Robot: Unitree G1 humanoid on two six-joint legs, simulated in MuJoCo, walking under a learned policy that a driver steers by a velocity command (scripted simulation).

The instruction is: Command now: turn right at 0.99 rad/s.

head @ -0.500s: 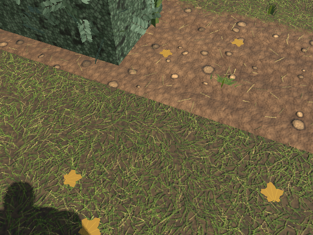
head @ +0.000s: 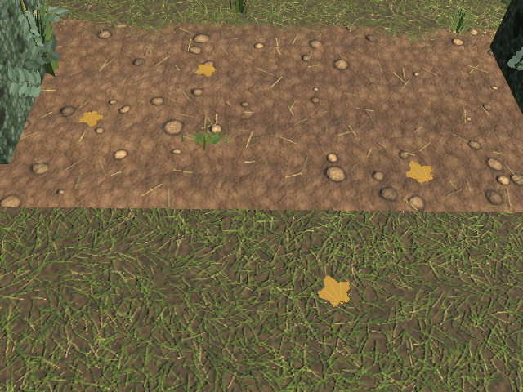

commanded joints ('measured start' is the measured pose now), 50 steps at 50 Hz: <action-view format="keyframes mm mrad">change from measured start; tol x32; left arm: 1 -13 131 30 -79 25 -31 20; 50 11 47 -101 -16 69 -162 23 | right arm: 1 -17 -245 -59 -78 -28 -10 -13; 50 200 -189 -63 44 -5 -65 38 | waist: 1 -23 194 -72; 19 -52 187 3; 23 152 -219 -56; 37 -19 -15 151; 45 -147 308 -332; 50 -3 -46 -18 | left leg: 1 152 467 -431 -375 -203 193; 8 210 282 23 -213 296 155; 12 332 352 -99 -342 -333 151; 19 66 288 8 -336 -235 153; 23 -669 9 107 419 -293 80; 30 -607 127 47 655 89 13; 42 81 -55 308 302 -88 219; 45 716 297 -679 -166 -356 468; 50 131 168 -367 -297 -139 322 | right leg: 1 -254 -37 -157 400 -328 57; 6 -185 -139 -237 720 -158 58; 20 325 -153 -398 -193 -102 -63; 24 675 -657 215 -371 -533 -180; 36 404 -434 -486 -503 187 -70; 42 487 -491 -550 200 1397 -59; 45 -398 -132 -311 1203 -235 19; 50 -265 -341 -211 811 -146 30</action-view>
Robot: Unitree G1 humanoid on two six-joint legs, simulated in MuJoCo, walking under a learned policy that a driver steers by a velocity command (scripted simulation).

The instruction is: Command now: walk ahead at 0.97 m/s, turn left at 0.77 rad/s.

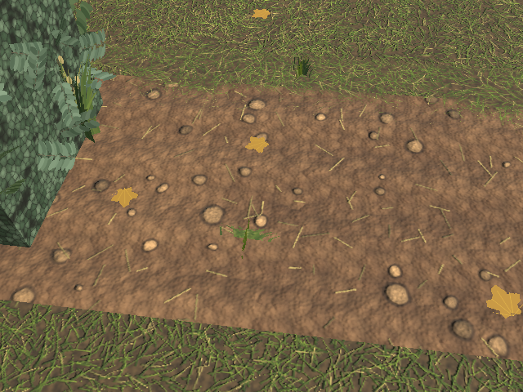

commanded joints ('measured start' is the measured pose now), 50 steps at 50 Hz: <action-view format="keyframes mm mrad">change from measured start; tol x64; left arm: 1 49 122 15 -79 25 27 -5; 50 -16 59 25 -76 -16 54 -55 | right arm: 1 23 -108 -18 -60 3 -50 -20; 50 -52 -65 34 -31 17 -118 -7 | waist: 1 59 -64 -6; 50 71 157 -84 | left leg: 1 100 273 -479 -427 -106 160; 16 538 346 16 73 1493 -130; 19 -449 51 -141 1079 -173 -194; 32 -32 226 -38 -5 405 -219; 39 860 694 -784 -256 -425 -50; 44 414 504 -296 -232 759 -43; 50 69 314 -58 -357 758 -78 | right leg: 1 -249 -67 -2 -121 -31 25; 16 235 204 -221 -823 240 -167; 19 890 -206 812 -1056 -116 -492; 36 290 59 300 -910 805 -160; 40 -379 151 47 31 -144 -116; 50 59 139 -102 -763 277 -36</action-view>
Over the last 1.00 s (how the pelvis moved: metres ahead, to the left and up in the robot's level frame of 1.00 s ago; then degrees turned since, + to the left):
0.39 0.00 -0.02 11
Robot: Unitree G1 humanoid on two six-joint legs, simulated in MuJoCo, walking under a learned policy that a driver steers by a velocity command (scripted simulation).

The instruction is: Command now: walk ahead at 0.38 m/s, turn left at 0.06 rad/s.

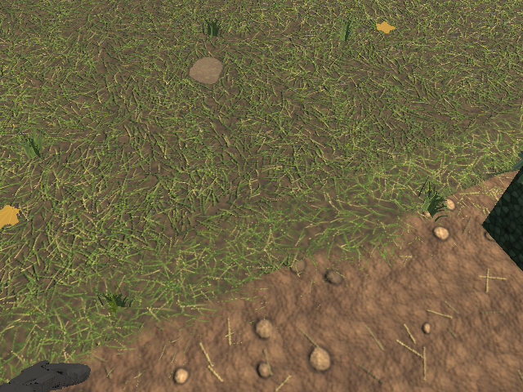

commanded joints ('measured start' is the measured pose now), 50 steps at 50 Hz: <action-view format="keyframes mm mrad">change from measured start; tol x32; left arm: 1 136 -57 -43 -20 -8 -9 -24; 50 263 171 50 15 -32 50 34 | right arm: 1 -131 -92 -10 -65 24 -21 17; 50 -296 -44 -27 -257 1 138 -44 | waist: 1 142 189 -94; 7 175 -224 -520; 23 45 -92 -126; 26 50 414 -43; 50 87 -184 7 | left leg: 1 -195 96 -106 -106 711 127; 5 -215 16 -133 261 512 58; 7 -357 -117 -129 885 -439 37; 23 -104 -3 20 297 9 55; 27 -22 331 -671 -90 341 338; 48 -109 153 -270 87 268 169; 50 -371 -130 -44 377 -124 39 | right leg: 1 411 33 -72 -296 319 11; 4 602 -5 -18 -400 447 -25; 7 967 -574 367 -283 1526 -234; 21 331 -389 -145 -535 246 -90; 26 -68 -69 -179 150 -484 133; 47 394 -12 -66 -363 -86 -6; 50 452 -346 505 -590 404 -179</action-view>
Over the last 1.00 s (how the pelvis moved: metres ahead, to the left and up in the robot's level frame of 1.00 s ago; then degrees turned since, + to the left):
0.93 -0.10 0.03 -29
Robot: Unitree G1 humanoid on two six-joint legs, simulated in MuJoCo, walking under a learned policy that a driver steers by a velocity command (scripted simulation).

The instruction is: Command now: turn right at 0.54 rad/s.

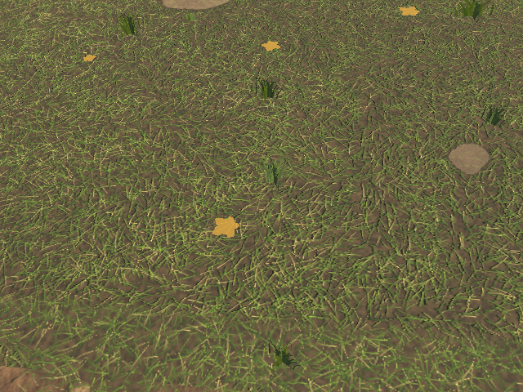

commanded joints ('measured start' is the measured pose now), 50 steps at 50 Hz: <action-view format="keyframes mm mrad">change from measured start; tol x32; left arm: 1 77 291 86 -64 10 -27 0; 33 -434 92 8 -240 21 -76 -75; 40 201 345 85 -108 67 -114 20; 50 45 73 15 -13 16 -166 4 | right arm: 1 -51 -122 -41 -110 -10 -10 -18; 32 332 -189 -54 83 1 -137 35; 50 0 -66 -32 -20 -8 -57 115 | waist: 1 8 -273 20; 15 -67 -209 -70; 18 -155 206 -87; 35 -136 123 102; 40 138 -312 -342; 50 -48 -127 103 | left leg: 1 -231 -41 -42 353 -321 -43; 11 -203 -11 -87 193 -136 -98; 16 317 -18 -53 -185 -66 -44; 19 332 454 -757 -491 -600 100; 33 181 259 -317 -515 -128 143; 38 -54 167 -203 -19 402 107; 41 -508 76 -119 682 -117 77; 50 -564 183 -35 620 199 31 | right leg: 1 51 -405 618 -282 536 -265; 12 144 -140 516 -208 128 -158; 17 -444 47 392 -52 -399 -4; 20 -588 40 222 473 -52 25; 29 -591 -47 51 352 172 77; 38 393 -36 -17 -76 59 20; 40 654 -503 700 -334 -666 -61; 50 167 -285 -75 -462 183 -4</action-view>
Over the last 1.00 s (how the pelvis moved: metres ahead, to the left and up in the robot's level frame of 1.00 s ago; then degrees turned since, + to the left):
0.17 0.05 -0.01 25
